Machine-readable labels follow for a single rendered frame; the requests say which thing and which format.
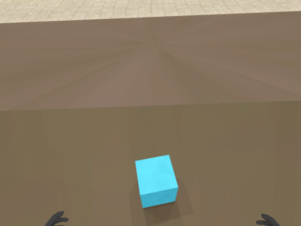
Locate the robot left hand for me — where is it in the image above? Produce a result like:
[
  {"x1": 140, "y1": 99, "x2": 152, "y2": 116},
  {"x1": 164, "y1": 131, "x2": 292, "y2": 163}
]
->
[{"x1": 45, "y1": 211, "x2": 68, "y2": 226}]

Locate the robot right hand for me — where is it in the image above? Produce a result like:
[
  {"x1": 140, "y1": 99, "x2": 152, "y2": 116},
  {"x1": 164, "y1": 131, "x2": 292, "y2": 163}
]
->
[{"x1": 256, "y1": 214, "x2": 280, "y2": 226}]

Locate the carton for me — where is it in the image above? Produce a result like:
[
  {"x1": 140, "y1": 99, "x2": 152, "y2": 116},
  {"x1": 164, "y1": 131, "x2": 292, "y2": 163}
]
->
[{"x1": 135, "y1": 155, "x2": 178, "y2": 208}]

